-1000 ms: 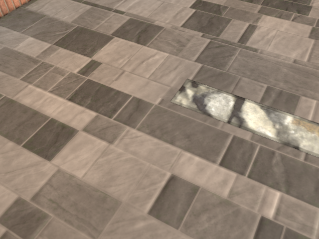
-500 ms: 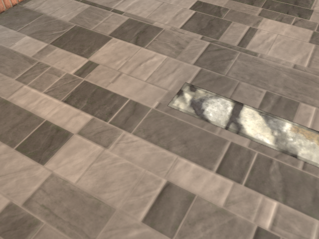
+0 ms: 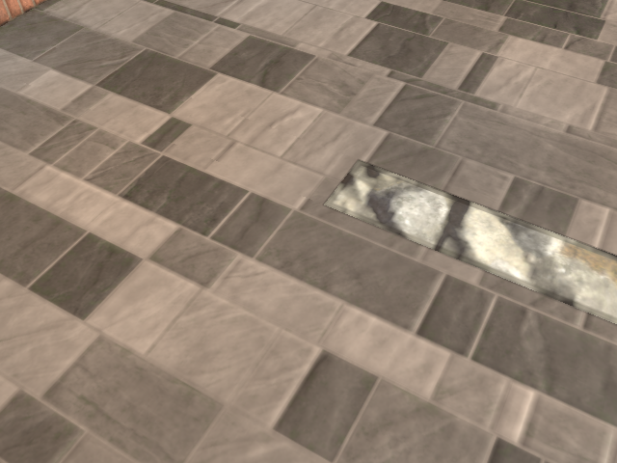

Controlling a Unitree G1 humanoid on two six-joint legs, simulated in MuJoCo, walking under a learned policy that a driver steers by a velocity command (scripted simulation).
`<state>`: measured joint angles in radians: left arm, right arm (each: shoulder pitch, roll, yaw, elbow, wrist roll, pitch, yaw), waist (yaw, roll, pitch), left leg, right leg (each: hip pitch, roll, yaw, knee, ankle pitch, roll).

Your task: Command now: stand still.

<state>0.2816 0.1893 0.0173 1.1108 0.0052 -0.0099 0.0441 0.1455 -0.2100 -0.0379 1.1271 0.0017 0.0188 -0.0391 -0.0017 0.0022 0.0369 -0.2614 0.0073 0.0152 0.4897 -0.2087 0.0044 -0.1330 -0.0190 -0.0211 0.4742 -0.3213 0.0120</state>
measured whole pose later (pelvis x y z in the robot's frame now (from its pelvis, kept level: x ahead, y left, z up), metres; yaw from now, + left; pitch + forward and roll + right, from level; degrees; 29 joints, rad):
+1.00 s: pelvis +0.05 +0.01 -0.01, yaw +0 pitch +0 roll +0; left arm 0.47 0.20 0.05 1.09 -0.03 -0.06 0.03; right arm 0.26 -0.19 -0.05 1.10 0.04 -0.08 0.00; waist 0.02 -0.04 -0.02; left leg -0.29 -0.01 0.07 0.63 -0.39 0.09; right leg -0.11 -0.05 0.01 0.55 -0.45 0.01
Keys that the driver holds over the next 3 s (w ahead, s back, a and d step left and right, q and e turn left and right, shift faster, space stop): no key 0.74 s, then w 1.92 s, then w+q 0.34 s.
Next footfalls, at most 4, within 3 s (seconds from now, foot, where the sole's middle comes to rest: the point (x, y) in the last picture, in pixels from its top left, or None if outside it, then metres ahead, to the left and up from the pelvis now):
1.48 right None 0.47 -0.12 -0.77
2.04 left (273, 346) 0.79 0.12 -0.77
2.60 right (365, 246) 1.11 -0.13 -0.77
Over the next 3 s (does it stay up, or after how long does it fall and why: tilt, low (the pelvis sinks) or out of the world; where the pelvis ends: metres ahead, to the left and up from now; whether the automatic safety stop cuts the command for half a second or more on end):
stays up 1.14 -0.03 0.01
